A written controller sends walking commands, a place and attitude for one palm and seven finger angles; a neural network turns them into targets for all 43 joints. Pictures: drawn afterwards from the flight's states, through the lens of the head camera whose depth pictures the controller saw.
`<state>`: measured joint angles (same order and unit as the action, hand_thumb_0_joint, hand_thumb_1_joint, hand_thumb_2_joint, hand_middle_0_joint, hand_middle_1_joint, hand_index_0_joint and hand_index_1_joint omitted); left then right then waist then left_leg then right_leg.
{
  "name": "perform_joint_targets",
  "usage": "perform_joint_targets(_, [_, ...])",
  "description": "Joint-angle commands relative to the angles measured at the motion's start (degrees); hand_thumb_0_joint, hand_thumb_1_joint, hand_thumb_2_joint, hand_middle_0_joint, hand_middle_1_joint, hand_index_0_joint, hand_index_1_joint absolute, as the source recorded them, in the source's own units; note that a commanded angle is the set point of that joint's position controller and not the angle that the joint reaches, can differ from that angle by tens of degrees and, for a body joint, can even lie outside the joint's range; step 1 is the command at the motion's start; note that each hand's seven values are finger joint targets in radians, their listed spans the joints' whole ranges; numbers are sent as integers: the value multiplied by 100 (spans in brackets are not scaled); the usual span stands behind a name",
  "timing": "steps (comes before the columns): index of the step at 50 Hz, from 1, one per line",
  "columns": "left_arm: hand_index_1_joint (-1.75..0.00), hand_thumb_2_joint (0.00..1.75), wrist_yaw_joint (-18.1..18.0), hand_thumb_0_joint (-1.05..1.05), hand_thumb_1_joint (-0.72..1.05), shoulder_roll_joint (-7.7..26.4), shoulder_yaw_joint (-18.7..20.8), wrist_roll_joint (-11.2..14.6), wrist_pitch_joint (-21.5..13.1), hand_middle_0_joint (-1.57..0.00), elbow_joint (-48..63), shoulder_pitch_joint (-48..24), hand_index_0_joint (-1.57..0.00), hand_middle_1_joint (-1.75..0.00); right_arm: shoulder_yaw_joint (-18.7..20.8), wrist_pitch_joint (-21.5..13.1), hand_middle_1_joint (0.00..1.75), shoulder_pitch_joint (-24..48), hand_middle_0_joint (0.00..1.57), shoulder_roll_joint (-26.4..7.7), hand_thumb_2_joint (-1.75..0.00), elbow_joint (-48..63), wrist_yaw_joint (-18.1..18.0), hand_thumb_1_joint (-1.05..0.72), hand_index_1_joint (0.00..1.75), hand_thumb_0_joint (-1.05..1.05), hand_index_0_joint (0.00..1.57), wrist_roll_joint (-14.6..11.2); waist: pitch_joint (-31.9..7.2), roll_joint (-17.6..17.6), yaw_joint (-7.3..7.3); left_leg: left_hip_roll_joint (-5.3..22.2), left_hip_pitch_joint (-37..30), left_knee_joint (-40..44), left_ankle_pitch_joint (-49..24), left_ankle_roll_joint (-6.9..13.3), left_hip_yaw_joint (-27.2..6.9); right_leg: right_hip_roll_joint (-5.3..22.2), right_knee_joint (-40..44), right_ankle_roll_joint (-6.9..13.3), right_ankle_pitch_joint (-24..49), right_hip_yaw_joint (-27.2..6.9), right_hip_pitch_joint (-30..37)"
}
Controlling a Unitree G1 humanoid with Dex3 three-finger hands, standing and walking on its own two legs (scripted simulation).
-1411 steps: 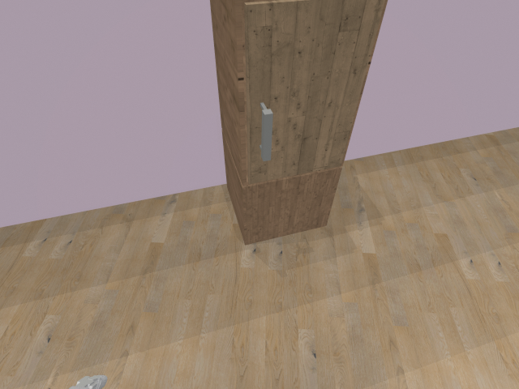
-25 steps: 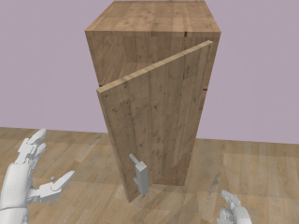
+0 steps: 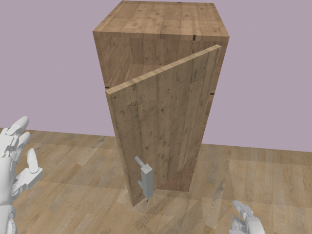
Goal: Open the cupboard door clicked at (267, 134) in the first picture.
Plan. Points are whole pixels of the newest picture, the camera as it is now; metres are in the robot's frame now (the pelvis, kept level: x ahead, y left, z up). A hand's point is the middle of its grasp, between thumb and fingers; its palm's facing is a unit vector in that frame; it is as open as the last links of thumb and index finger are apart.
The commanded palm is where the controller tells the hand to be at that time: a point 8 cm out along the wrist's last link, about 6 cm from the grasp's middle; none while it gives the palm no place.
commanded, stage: draw the hand back to the body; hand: left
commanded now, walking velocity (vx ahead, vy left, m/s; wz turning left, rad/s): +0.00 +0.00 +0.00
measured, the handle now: (143, 177) +0.32 +0.09 -0.10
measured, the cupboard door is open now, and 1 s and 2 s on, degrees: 45 45 45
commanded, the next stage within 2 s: step back with the hand held close in 0.08 s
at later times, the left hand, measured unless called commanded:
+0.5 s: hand (53, 163) +0.21 +0.25 +0.14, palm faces +0.33 -0.83 -0.46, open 7.4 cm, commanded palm +0.14 +0.29 +0.18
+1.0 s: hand (12, 200) +0.12 +0.27 +0.15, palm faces +0.48 -0.76 -0.44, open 7.4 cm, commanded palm +0.06 +0.30 +0.18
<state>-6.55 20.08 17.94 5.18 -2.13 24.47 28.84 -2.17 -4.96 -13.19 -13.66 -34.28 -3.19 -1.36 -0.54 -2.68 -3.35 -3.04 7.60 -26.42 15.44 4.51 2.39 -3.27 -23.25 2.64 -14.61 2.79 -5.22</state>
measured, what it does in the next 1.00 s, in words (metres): steps on the spot: right foot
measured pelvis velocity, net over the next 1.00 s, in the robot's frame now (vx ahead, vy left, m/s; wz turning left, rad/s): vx -0.07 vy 0.00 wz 0.01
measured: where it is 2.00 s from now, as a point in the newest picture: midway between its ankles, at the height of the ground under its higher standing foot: outside the picture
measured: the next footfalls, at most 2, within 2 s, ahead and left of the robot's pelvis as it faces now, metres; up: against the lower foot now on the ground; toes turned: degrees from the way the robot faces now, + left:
right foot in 0.98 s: -0.10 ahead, -0.10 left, +0.00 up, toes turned +4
left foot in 1.36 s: -0.12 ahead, +0.09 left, +0.00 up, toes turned +0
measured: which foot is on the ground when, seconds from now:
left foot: down 0.00-1.00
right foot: down 0.00-0.80, up 0.82-0.96, down 0.98-1.00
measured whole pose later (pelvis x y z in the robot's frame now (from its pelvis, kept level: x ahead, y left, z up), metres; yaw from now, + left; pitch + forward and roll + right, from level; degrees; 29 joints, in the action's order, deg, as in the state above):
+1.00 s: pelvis -0.07 +0.00 -0.01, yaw +1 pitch +3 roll +0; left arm -11.2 21.5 24.0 2.1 -8.7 29.9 31.6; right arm -0.9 -3.8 -11.5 -10.7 -34.2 -5.0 2.7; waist -0.6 1.2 -0.9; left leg -4.1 23.8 -30.7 9.9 5.4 3.0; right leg -3.3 -30.9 1.2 -23.7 -3.0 -10.8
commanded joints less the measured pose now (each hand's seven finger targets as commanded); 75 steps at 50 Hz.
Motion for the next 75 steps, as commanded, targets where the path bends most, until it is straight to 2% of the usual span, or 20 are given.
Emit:
perform_joint_targets(1, [-30, 90, -161, 0, 90, 1173, 805, -9, -509, -20, 1373, -669, -20, -30, 242, -420, 30, 939, 20, -581, -90, 900, -59, -90, 30, 0, 20, 15, -86, -409, 0, 518, 39, 635, -830, -374, -666, 286, 400, -30, 658, -362, -166])
perform_joint_targets(10, [-30, 90, -98, 0, 90, 1069, 722, 27, -561, -20, 975, -846, -20, -30, 311, -386, 30, 960, 20, -617, -90, 823, -54, -90, 30, 0, 20, 14, -36, 19, 23, 485, -64, 617, -680, -254, -526, 321, 578, -75, 519, -453, -197])
perform_joint_targets(11, [-30, 90, -165, 0, 90, 1836, 1538, -99, -816, -20, 1235, -1511, -20, -30, 354, -315, 30, 848, 20, -714, -90, 963, -90, -90, 30, 0, 20, -1, 400, 108, 230, 561, 280, 464, -193, -132, -711, 577, 941, -116, 519, -1219, -719])
perform_joint_targets(13, [-30, 90, -90, 0, 90, 1166, 1015, -145, -862, -20, 636, -697, -20, -30, 396, -186, 30, 829, 20, -675, -90, 803, -54, -90, 30, 0, 20, 62, 277, 350, 291, 509, 34, 147, -306, -108, -628, 787, 1148, -157, 525, -1433, -953])
perform_joint_targets(19, [-30, 90, -135, 0, 90, 1179, 925, -196, -1029, -20, 1097, -240, -20, -30, 456, -7, 30, 886, 20, -712, -90, 911, -35, -90, 30, 0, 20, 69, -529, -127, 273, 640, 97, 319, -1371, -148, -570, 766, 449, -242, 2041, -982, -238])
perform_joint_targets(27, [-30, 90, -254, 0, 90, 1592, 1503, -110, -1054, -20, 1593, 425, -20, -30, 535, 273, 30, 862, 20, -639, -90, 1169, -108, -90, 30, 0, 20, 32, -1191, 67, 264, 806, 404, 134, -2557, -162, -602, 671, -326, -234, 3327, -897, 283])
perform_joint_targets(37, [-30, 90, -320, 0, 90, 1291, 1286, -200, -998, -20, 1584, 562, -20, -30, 559, 246, 30, 702, 20, -745, -90, 1226, -179, -90, 30, 0, 20, 228, -587, -293, 314, 1299, 1602, 806, -1507, -10, -1235, 231, -991, -222, 929, -641, 115])
perform_joint_targets(43, [-30, 90, -502, 0, 90, 1163, 1221, -385, -1022, -20, 1667, 108, -20, -30, 587, -11, 30, 573, 20, -690, -90, 1075, -272, -90, 30, 0, 20, 448, -226, -480, 402, 1686, 2516, 1257, 449, 386, -1705, 49, -1782, -240, -685, -590, 57])
perform_joint_targets(48, [-30, 90, -542, 0, 90, 1237, 1125, -276, -1124, -20, 2011, -72, -20, -30, 542, -205, 30, 498, 20, -662, -90, 769, -266, -90, 30, 0, 20, 423, -804, -329, 445, 1562, 509, 755, -1930, 114, -1844, 32, -629, -210, -671, -590, -740])
perform_joint_targets(51, [-30, 90, -442, 0, 90, 1390, 1179, -236, -1152, -20, 2075, -317, -20, -30, 524, -228, 30, 668, 20, -652, -90, 669, -175, -90, 30, 0, 20, 257, -1240, -522, 363, 1511, -77, 457, -2799, 52, -1462, 164, -329, -228, 7, -714, -711])
perform_joint_targets(55, [-30, 90, -295, 0, 90, 1489, 1364, -67, -1097, -20, 1662, 297, -20, -30, 538, -83, 30, 892, 20, -567, -90, 873, -60, -90, 30, 0, 20, 78, -1224, 377, 344, 864, 586, -93, -734, -108, -703, 647, 156, -248, 1195, -1326, -703])
perform_joint_targets(58, [-30, 90, -282, 0, 90, 1616, 1403, -99, -1204, -20, 1390, 308, -20, -30, 576, 56, 30, 909, 20, -538, -90, 830, 25, -90, 30, 0, 20, 36, -456, 979, 360, 128, 986, -2021, 467, -434, -316, 1737, 1296, 222, 635, -2397, -1854])
perform_joint_targets(60, [-30, 90, -282, 0, 90, 1571, 1349, -178, -1210, -20, 1188, 297, -20, -30, 588, 95, 30, 987, 20, -464, -90, 795, 26, -90, 30, 0, 20, 84, -163, 977, 334, 152, 1726, -2958, 939, -477, -578, 1963, 1105, 508, 1426, -2294, -1679])
perform_joint_targets(64, [-30, 90, -275, 0, 90, 1515, 1060, -301, -1178, -20, 1116, -270, -20, -30, 389, 191, 30, 1182, 20, -398, -90, 782, -125, -90, 30, 0, 20, 107, 353, 379, 397, 325, 1694, -1522, 600, -457, -353, 1274, 530, 295, 2938, -1359, -1285])
perform_joint_targets(67, [-30, 90, -296, 0, 90, 1654, 1175, -275, -1261, -20, 1549, -264, -20, -30, 452, 173, 30, 859, 20, -564, -90, 756, -199, -90, 30, 0, 20, 69, -287, -143, 431, 398, 992, 593, -1156, -363, -335, 630, -188, -323, 3557, -935, -342])
perform_joint_targets(69, [-30, 90, -282, 0, 90, 1878, 1403, -290, -1351, -20, 2041, -70, -20, -30, 642, 140, 30, 735, 20, -649, -90, 805, -178, -90, 30, 0, 20, 33, -1189, -571, 307, 1330, 30, 317, -3736, -63, -979, 172, -823, -636, 1987, -677, -575])
perform_joint_targets(70, [-30, 90, -243, 0, 90, 1840, 1466, -189, -1403, -20, 2259, 173, -20, -30, 666, 52, 30, 569, 20, -662, -90, 910, -86, -90, 30, 0, 20, 19, -1599, -499, 248, 1509, -287, 259, -3970, 72, -928, 99, -1095, -657, 1016, -734, -669])
perform_joint_targets(72, [-30, 90, -174, 0, 90, 1865, 1614, -169, -1382, -20, 2685, 352, -20, -30, 646, -154, 30, 715, 20, -630, -90, 988, -50, -90, 30, 0, 20, 184, -1674, -1454, 249, 1957, 504, 631, -3973, 343, -1550, -49, -2135, -433, -568, -547, -616])
perform_joint_targets(73, [-30, 90, -167, 0, 90, 1852, 1647, -223, -1384, -20, 2869, 209, -20, -30, 647, -254, 30, 756, 20, -672, -90, 964, -42, -90, 30, 0, 20, 257, -1421, -1533, 251, 2172, 1090, 901, -3368, 504, -1565, -81, -2891, -434, -1074, -608, -504])
perform_joint_targets(75, [-30, 90, -215, 0, 90, 1673, 1582, -172, -1411, -20, 2858, 230, -20, -30, 664, -435, 30, 614, 20, -607, -90, 784, -51, -90, 30, 0, 20, 244, -1132, -930, 307, 2120, 926, 775, -3201, 557, -1418, -37, -3175, -403, -1226, -660, -1066])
